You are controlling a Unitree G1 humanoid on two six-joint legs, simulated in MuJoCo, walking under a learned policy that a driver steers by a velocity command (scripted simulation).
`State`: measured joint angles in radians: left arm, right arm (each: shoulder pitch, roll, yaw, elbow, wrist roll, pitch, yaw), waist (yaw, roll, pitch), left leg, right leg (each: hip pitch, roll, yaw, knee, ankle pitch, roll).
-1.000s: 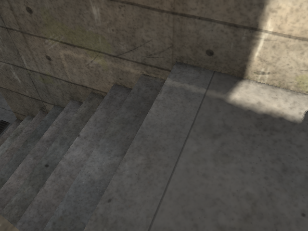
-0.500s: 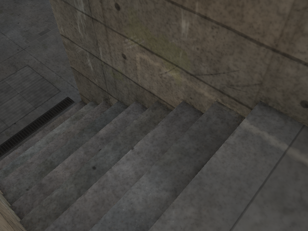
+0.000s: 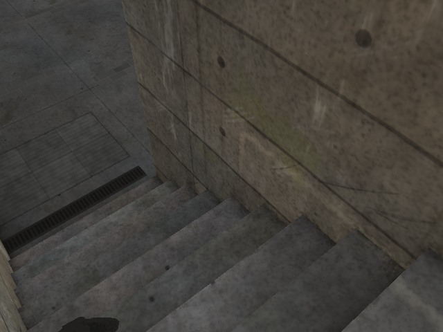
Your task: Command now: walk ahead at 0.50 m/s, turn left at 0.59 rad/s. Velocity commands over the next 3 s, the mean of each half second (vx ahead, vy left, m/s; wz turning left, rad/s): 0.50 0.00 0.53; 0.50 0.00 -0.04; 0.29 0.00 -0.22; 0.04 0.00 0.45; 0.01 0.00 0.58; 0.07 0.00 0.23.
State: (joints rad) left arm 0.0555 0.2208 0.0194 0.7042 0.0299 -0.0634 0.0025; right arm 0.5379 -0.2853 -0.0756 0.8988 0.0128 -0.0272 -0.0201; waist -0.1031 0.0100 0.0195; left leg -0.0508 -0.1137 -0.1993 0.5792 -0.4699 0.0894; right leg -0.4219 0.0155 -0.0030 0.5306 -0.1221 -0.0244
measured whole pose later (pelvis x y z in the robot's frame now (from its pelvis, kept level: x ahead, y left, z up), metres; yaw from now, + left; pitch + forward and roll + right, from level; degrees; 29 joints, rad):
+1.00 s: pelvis +0.41 +0.09 -0.25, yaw +12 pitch -2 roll +0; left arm 0.18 0.22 0.06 0.98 0.04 0.00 -0.01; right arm 0.58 -0.22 -0.03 1.00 -0.01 -0.10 -0.04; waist -0.04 -0.04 -0.01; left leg -0.18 -0.04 0.09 0.97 -0.77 0.08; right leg -0.75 0.02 0.09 0.85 0.47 -0.05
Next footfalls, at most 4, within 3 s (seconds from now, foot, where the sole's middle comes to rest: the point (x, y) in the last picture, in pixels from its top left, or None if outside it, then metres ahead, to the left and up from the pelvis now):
0.56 left None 0.30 0.13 -0.95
1.16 right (205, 320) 0.67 0.04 -1.14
1.72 left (152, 313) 0.80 0.27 -1.33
2.60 right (200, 284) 0.91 0.05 -1.33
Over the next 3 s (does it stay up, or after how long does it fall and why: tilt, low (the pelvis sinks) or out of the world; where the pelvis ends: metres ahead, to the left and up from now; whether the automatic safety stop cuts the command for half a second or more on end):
stays up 0.81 0.10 -0.57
